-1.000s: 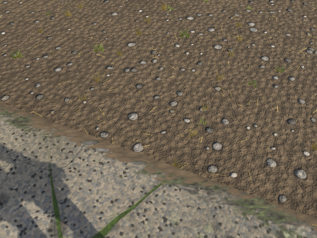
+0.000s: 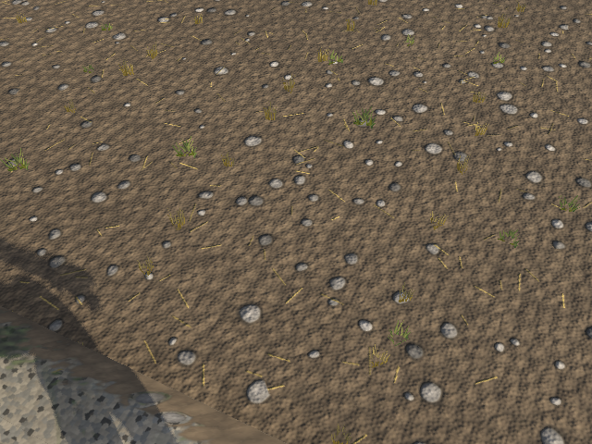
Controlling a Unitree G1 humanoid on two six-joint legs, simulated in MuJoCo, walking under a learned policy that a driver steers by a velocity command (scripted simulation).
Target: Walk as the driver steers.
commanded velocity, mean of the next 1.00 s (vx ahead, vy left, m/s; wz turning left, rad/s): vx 0.23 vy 0.00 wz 0.00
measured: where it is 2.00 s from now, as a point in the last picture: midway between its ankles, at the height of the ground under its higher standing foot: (303, 432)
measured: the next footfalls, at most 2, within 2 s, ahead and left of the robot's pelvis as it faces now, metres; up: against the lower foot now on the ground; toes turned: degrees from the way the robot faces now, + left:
left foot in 0.32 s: +0.34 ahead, +0.11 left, +0.00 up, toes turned +3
right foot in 0.76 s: +0.30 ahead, -0.07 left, +0.00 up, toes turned -1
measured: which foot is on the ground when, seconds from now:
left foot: up 0.00-0.30, down 0.32-1.00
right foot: down 0.00-0.34, up 0.36-0.74, down 0.76-1.00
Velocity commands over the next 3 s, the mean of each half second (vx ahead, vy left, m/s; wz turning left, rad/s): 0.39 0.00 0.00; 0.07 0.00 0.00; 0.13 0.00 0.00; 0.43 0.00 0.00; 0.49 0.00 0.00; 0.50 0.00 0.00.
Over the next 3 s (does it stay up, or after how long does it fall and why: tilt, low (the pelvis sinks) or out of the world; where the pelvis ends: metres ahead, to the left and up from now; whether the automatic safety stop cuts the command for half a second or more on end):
stays up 1.18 0.10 -0.19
